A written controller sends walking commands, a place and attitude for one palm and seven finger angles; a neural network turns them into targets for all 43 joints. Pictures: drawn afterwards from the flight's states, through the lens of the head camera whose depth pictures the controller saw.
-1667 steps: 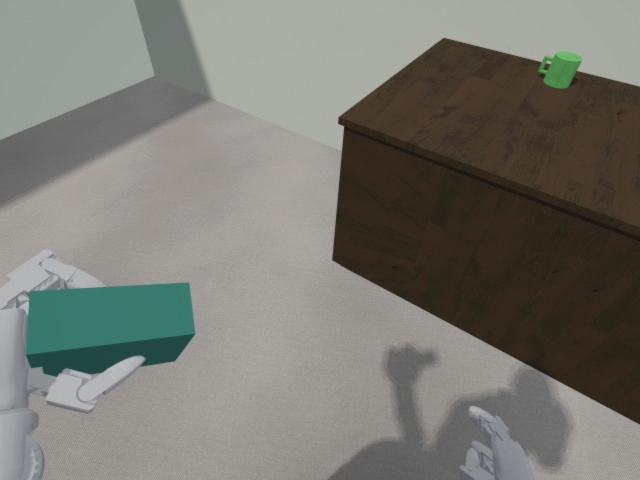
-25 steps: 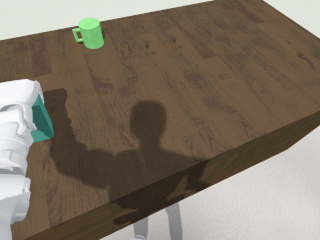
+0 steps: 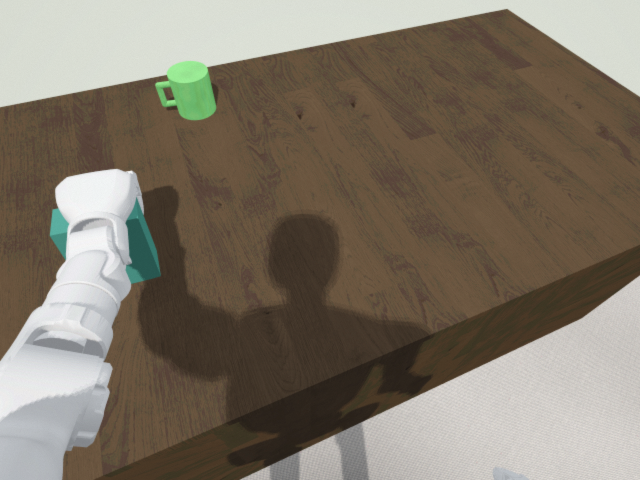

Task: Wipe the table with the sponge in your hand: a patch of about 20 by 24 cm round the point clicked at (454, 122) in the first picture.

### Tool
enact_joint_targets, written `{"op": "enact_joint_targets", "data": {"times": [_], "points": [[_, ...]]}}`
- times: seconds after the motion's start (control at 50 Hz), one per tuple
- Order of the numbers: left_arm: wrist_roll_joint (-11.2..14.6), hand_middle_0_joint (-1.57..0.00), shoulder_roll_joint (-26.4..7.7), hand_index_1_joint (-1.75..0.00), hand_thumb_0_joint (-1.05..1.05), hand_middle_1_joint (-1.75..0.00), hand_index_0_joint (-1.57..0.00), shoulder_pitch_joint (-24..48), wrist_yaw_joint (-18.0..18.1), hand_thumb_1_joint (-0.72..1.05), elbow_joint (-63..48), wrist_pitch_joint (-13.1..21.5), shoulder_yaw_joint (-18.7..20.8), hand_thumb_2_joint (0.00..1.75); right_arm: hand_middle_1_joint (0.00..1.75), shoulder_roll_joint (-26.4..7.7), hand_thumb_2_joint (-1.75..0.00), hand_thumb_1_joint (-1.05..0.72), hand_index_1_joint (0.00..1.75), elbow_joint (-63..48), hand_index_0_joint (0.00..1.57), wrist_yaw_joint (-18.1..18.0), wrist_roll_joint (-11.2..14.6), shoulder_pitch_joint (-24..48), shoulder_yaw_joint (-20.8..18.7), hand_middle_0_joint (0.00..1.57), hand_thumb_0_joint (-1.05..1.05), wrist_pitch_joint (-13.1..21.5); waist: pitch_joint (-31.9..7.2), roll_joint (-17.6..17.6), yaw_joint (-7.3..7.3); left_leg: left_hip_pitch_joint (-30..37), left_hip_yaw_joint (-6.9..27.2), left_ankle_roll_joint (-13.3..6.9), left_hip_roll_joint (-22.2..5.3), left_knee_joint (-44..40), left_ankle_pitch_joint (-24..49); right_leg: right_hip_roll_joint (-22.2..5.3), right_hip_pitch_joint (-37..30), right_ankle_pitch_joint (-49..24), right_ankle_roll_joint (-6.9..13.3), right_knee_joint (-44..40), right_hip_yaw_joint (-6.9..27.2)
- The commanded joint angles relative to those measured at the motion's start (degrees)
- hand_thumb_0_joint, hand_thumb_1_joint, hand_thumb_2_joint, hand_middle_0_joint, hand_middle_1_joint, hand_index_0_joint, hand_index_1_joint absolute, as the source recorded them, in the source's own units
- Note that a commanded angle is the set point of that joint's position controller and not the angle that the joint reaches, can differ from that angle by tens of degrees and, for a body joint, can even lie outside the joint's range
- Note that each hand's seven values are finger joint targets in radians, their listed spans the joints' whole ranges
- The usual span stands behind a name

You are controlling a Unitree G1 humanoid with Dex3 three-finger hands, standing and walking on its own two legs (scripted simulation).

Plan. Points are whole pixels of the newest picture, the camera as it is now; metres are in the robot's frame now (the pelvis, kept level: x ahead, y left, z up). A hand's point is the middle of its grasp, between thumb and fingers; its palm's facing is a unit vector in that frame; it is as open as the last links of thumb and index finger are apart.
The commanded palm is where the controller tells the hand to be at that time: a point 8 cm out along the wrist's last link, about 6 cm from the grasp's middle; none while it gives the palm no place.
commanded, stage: slide across to the middle lane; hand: left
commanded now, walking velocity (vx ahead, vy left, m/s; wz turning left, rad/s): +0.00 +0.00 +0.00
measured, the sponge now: (115, 255) +0.41 +0.32 -0.01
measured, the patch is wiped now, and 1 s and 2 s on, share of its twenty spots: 0.45 0.50 0.60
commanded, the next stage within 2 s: wipe back along the middle lane in 0.02 s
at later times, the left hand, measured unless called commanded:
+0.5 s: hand (133, 236) +0.41 +0.28 +0.04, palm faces -0.06 +0.02 -1.00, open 9.7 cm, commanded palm +0.37 +0.25 +0.07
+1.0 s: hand (133, 261) +0.37 +0.26 +0.04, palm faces -0.03 +0.00 -1.00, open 9.7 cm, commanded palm +0.32 +0.23 +0.07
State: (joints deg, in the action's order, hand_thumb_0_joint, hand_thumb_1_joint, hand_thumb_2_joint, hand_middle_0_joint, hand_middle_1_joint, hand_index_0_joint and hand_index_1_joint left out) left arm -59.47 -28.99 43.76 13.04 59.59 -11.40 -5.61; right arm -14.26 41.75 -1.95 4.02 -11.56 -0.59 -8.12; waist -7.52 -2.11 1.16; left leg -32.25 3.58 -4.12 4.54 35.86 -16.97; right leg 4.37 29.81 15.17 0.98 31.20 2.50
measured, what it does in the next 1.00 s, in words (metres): stands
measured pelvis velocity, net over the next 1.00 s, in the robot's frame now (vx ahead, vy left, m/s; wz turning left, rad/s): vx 0.00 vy -0.01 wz -0.01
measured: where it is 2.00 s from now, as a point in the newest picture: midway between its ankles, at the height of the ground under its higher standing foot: outside the picture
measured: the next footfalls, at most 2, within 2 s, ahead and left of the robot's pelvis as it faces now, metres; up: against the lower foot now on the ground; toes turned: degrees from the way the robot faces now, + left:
none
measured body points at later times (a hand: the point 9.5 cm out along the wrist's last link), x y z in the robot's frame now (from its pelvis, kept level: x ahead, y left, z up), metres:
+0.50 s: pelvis +0.00 -0.01 +0.00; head +0.04 -0.01 +0.45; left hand +0.41 +0.27 +0.10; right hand +0.11 -0.27 -0.12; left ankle -0.01 +0.07 -0.73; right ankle -0.01 -0.12 -0.73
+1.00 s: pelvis +0.00 -0.01 +0.01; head +0.02 -0.01 +0.46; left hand +0.37 +0.26 +0.10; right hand +0.17 -0.25 -0.10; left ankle -0.01 +0.07 -0.73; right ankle -0.01 -0.12 -0.73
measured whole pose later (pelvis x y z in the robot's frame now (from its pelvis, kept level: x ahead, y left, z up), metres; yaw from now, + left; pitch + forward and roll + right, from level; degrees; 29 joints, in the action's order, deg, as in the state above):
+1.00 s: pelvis +0.00 -0.01 +0.01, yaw -1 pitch +9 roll -1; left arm -57.1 -21.3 26.6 14.7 39.7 -22.5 -10.2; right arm -14.5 37.9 -2.3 5.7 -7.7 0.7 -10.6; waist -8.2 -2.0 -1.6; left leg -24.1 2.7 -3.7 4.4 31.9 -16.1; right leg 4.3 22.9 14.9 1.7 29.4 3.6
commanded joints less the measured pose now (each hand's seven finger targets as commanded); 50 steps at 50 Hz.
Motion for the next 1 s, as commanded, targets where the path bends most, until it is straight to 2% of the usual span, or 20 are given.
{"op": "enact_joint_targets", "data": {"times": [0.0,0.04,0.06,0.08,0.14,0.16,0.24,0.3,0.36,0.42,0.44,0.5,0.56,0.6,0.64,0.7,0.82,0.88,0.94,0.98], "points": [[0.5,-1.20,-6.6,-1.60,0.00,-1.60,-1.20,18.9,1.1,0.10,-6.6,-0.7,0.8,1.30,0.30,-9.4,-0.90,-0.90,0.30,-4.2,0.20,-0.2,-0.3,-1.8,-3.0,0.20,0.00,0.7,-17.9,1.0,2.44,15.4,1.3,3.8,-4.6,-2.4,22.0,-1.3,-5.4,-16.8,2.8,-2.2,-0.8],[1.0,-1.20,-6.6,-1.60,0.00,-1.60,-1.20,20.3,1.3,0.10,-6.4,-1.1,1.2,1.30,0.30,-9.3,-0.90,-0.90,0.30,-3.9,0.20,-0.4,-0.2,-1.2,-3.0,0.20,0.00,0.8,-17.5,2.0,2.83,14.3,1.4,3.5,-4.6,-2.6,21.3,-1.5,-6.0,-17.3,2.7,-2.3,-0.6],[1.0,-1.20,-4.2,-1.60,0.00,-1.60,-1.20,21.5,1.1,0.10,-6.6,-1.4,-1.4,1.30,0.30,-9.3,-0.90,-0.90,0.30,-3.9,0.20,-0.4,-0.3,-1.7,-2.9,0.20,0.00,0.9,-17.4,2.0,3.60,14.8,1.1,3.2,-4.6,-2.6,20.4,-1.4,-5.6,-17.0,2.5,-2.4,-1.0],[0.9,-1.20,-4.5,-1.60,0.00,-1.60,-1.20,22.0,1.0,0.10,-6.3,-1.6,-1.1,1.30,0.30,-9.2,-0.90,-0.90,0.30,-3.6,0.20,-0.4,-0.2,-1.8,-2.9,0.20,0.00,0.9,-17.5,1.4,3.66,14.8,1.0,3.1,-4.5,-2.5,20.0,-1.5,-5.6,-16.9,2.5,-2.6,-0.7],[0.7,-1.20,-5.2,-1.60,0.00,-1.60,-1.20,18.5,0.5,0.10,-5.5,-1.8,0.5,1.30,0.30,-9.2,-0.90,-0.90,0.30,-3.7,0.20,-0.3,-0.3,-1.2,-2.9,0.20,0.00,0.7,-18.5,0.4,2.20,14.8,1.1,3.2,-4.4,-2.6,22.1,-1.6,-7.2,-18.7,3.0,-2.2,-0.4],[0.8,-1.20,-3.2,-1.60,0.00,-1.60,-1.20,16.5,0.2,0.10,-5.7,-1.9,-1.4,1.30,0.30,-9.1,-0.90,-0.90,0.30,-4.1,0.20,-0.3,-0.4,-1.6,-3.0,0.20,0.00,0.6,-19.1,1.3,2.19,15.2,0.8,3.0,-4.2,-2.4,21.9,-1.5,-7.9,-18.9,2.7,-2.3,-0.6],[1.4,-1.20,-3.2,-1.60,0.00,-1.60,-1.20,11.8,-0.4,0.10,-6.6,-1.7,-0.2,1.30,0.30,-9.1,-0.90,-0.90,0.30,-4.6,0.20,-0.2,-0.2,-0.1,-2.8,0.20,0.00,0.1,-18.2,1.5,1.02,14.2,0.7,3.0,-4.1,-2.8,22.8,-1.8,-9.4,-21.1,3.1,-2.3,0.2],[1.7,-1.20,-0.3,-1.60,0.00,-1.60,-1.20,8.8,-0.3,0.10,-8.2,-2.0,-2.4,1.30,0.30,-8.8,-0.90,-0.90,0.30,-5.3,0.20,-0.1,0.0,0.7,-2.9,0.20,0.00,-0.1,-16.2,2.3,0.96,14.0,0.5,2.8,-4.1,-3.2,21.4,-1.7,-9.1,-20.2,3.0,-2.9,0.4],[2.2,-1.20,-1.8,-1.60,0.00,-1.60,-1.20,4.2,0.2,0.10,-7.5,-3.1,-0.5,1.30,0.30,-9.2,-0.90,-0.90,0.30,-5.6,0.20,-0.1,0.3,1.2,-2.7,0.20,0.00,-0.3,-14.5,5.1,-0.03,12.0,0.4,2.4,-3.7,-3.9,19.8,-1.8,-11.2,-20.8,3.0,-3.2,0.6],[1.8,-1.20,0.4,-1.60,0.00,-1.60,-1.20,3.4,0.6,0.10,-8.8,-4.4,-2.4,1.30,0.30,-8.9,-0.90,-0.90,0.30,-6.2,0.20,0.0,0.6,2.6,-2.6,0.20,0.00,-0.5,-13.1,5.0,0.03,11.5,0.2,2.4,-3.5,-4.8,17.4,-1.9,-10.7,-19.0,3.1,-3.6,1.0],[2.1,-1.20,-1.8,-1.60,0.00,-1.60,-1.20,1.9,0.9,0.10,-9.7,-4.6,0.3,1.30,0.30,-9.1,-0.90,-0.90,0.30,-6.3,0.20,0.0,0.6,3.2,-2.6,0.20,0.00,-0.4,-13.9,4.8,-1.14,11.6,0.6,2.6,-3.6,-5.1,18.5,-1.9,-11.7,-19.4,3.4,-3.3,1.0],[2.2,-1.20,1.6,-1.60,0.00,-1.60,-1.20,-0.3,0.8,0.10,-10.5,-6.3,-2.9,1.30,0.30,-8.7,-0.90,-0.90,0.30,-7.2,0.20,0.1,0.8,4.2,-2.3,0.20,0.00,-0.6,-12.7,4.8,-0.76,11.9,0.2,2.6,-3.4,-5.3,17.4,-2.0,-11.3,-18.5,3.2,-3.6,0.8],[2.7,-1.20,2.0,-1.60,0.00,-1.60,-1.20,-1.2,0.7,0.10,-10.8,-7.8,-3.1,1.30,0.30,-8.7,-0.90,-0.90,0.30,-7.5,0.20,0.0,1.0,4.8,-2.2,0.20,0.00,-0.7,-10.9,4.4,-0.80,12.0,0.3,2.6,-3.4,-5.8,15.8,-1.9,-10.5,-16.2,3.3,-4.0,0.4],[2.6,-1.20,0.5,-1.60,0.00,-1.60,-1.20,-2.7,0.6,0.10,-11.2,-8.6,-2.0,1.30,0.30,-8.7,-0.90,-0.90,0.30,-8.0,0.20,-0.2,1.1,5.6,-1.9,0.20,0.00,-0.7,-11.5,5.8,-1.25,11.4,0.3,2.4,-3.1,-6.1,14.5,-2.0,-12.0,-16.1,3.3,-4.4,1.1],[2.7,-1.20,0.2,-1.60,0.00,-1.60,-1.20,-1.3,0.4,0.10,-12.9,-9.0,-1.8,1.30,0.30,-8.7,-0.90,-0.90,0.30,-8.4,0.20,-0.5,1.2,6.5,-1.7,0.20,0.00,-0.8,-12.2,4.3,-1.39,11.9,0.3,2.6,-3.1,-6.4,14.8,-2.2,-12.3,-16.0,3.5,-4.1,1.0],[2.8,-1.20,1.0,-1.60,0.00,-1.60,-1.20,-6.2,0.0,0.10,-13.9,-9.7,-2.1,1.30,0.30,-8.4,-0.90,-0.90,0.30,-9.5,0.20,-0.5,1.3,6.9,-1.4,0.20,0.00,-0.7,-12.0,5.6,-2.12,12.0,0.2,2.5,-2.8,-6.4,14.8,-2.1,-13.3,-16.5,3.4,-4.3,1.2],[2.3,-1.20,3.0,-1.60,0.00,-1.60,-1.20,-5.2,-0.7,0.10,-16.1,-11.1,-4.5,1.30,0.30,-8.1,-0.90,-0.90,0.30,-10.2,0.20,-0.9,1.5,8.7,-1.0,0.20,0.00,-0.8,-8.1,4.9,-1.50,12.7,0.8,2.7,-2.9,-7.5,12.2,-1.8,-10.5,-11.8,3.6,-5.2,0.8],[2.9,-1.20,3.0,-1.60,0.00,-1.60,-1.20,-8.2,-0.9,0.10,-18.9,-11.2,-3.7,1.30,0.30,-8.0,-0.90,-0.90,0.30,-11.0,0.20,-0.8,1.4,9.2,-1.1,0.20,0.00,-0.5,-10.5,4.0,-2.48,14.3,0.8,2.8,-2.8,-6.9,14.9,-1.8,-12.3,-14.5,3.9,-4.5,0.8],[3.9,-1.20,6.2,-1.60,0.00,-1.60,-1.20,-13.5,-1.0,0.10,-22.9,-11.0,-4.9,1.30,0.30,-7.5,-0.90,-0.90,0.30,-11.9,0.20,-0.3,1.5,10.6,-1.2,0.20,0.00,-0.2,-12.5,3.5,-3.20,15.8,0.9,3.5,-3.0,-6.5,18.6,-1.8,-13.7,-17.4,4.0,-3.5,0.6],[4.1,-1.20,7.4,-1.60,0.00,-1.60,-1.20,-15.9,-1.0,0.10,-24.6,-11.6,-6.0,1.30,0.30,-7.5,-0.90,-0.90,0.30,-12.2,0.20,0.0,1.4,11.1,-1.1,0.20,0.00,-0.1,-11.0,4.2,-3.22,15.8,1.3,3.6,-3.2,-6.5,18.2,-1.6,-12.6,-16.3,3.9,-3.6,0.5]]}}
